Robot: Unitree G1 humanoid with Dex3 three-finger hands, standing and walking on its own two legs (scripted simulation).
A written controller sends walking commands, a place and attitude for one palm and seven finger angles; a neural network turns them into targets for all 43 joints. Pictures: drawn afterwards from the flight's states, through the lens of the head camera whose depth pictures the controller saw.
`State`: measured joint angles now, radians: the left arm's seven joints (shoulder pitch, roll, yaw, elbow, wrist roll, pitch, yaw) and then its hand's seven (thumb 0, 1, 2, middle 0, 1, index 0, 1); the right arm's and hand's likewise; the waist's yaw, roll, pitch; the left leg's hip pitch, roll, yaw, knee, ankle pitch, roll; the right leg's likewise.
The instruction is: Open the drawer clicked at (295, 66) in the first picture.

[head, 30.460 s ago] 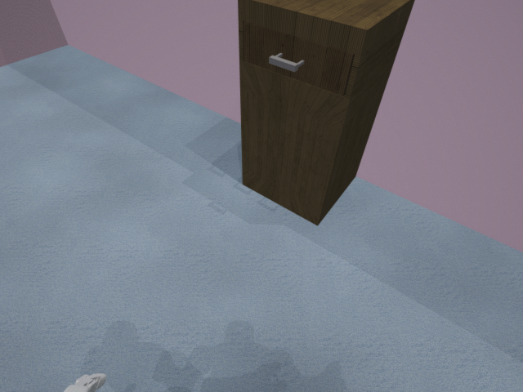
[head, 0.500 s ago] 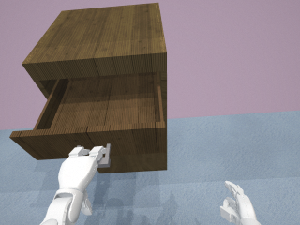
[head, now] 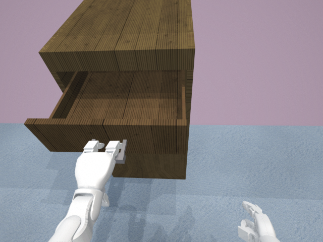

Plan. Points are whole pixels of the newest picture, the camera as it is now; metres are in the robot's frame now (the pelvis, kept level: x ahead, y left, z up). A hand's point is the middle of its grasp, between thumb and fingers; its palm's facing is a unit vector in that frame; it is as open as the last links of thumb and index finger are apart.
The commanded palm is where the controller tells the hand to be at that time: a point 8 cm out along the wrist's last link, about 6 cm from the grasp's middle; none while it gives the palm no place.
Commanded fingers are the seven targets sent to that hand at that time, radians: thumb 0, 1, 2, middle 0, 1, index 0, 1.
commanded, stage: open the thumb to release the handle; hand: left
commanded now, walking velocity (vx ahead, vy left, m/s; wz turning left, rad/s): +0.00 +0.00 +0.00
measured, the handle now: (106, 150) +0.33 +0.20 +0.03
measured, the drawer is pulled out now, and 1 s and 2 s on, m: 0.22 0.19 0.18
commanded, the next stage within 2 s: lift the hand off the handle in 0.32 s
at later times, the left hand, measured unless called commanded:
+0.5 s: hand (104, 171) +0.28 +0.19 +0.01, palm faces +0.01 -0.02 -1.00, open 14.9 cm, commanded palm +0.27 +0.20 +0.05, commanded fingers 0.00 -0.50 0.30 -0.15 -0.30 -0.15 -0.30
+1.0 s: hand (105, 163) +0.30 +0.20 +0.01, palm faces -0.03 -0.07 -1.00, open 15.2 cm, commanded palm +0.29 +0.20 +0.10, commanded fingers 0.00 -0.50 0.30 -0.15 -0.30 -0.15 -0.30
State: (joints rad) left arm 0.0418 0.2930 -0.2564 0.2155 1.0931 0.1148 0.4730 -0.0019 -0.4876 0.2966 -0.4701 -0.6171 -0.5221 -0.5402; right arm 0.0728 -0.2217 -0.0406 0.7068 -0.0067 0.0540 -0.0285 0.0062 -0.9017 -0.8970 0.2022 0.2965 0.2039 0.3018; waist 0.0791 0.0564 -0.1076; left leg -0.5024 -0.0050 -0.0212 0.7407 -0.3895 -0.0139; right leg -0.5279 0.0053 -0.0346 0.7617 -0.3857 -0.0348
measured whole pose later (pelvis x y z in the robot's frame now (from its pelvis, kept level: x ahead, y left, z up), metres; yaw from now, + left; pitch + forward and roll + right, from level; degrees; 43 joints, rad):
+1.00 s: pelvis -0.03 +0.01 +0.01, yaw -1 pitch +6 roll +1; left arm -0.23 0.30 -0.23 0.52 1.02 0.09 0.35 0.00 -0.49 0.30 -0.34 -0.48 -0.35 -0.44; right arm 0.17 -0.23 -0.03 0.70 0.03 0.02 -0.10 0.01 -0.90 -0.90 0.20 0.30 0.20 0.30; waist 0.03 0.06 -0.07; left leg -0.46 -0.01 0.00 0.67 -0.31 0.00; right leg -0.49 0.00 0.00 0.70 -0.30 -0.02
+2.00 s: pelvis +0.00 +0.00 +0.03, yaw +0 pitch -1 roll +1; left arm -0.14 0.46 -0.17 -0.10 0.91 0.19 0.01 0.00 -0.49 0.30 -0.18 -0.30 -0.18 -0.30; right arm 0.06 -0.26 0.02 0.66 0.04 0.11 -0.01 0.01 -0.90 -0.90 0.20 0.30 0.20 0.30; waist 0.09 0.11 -0.03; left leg -0.15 -0.01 -0.02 0.43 -0.25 -0.01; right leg -0.19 0.01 -0.02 0.46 -0.25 -0.03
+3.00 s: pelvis +0.00 +0.01 +0.03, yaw +0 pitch -5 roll +0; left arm 0.29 0.29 0.20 -0.42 -0.03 -0.09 0.10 -0.01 -0.28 0.39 -0.18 -0.30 -0.17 -0.30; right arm 0.17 -0.20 0.07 0.60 -0.01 -0.09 -0.06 0.01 -0.90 -0.90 0.20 0.30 0.21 0.30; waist 0.05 0.03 0.03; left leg -0.08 0.01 -0.02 0.44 -0.27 -0.01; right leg -0.09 0.02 -0.03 0.42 -0.25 -0.02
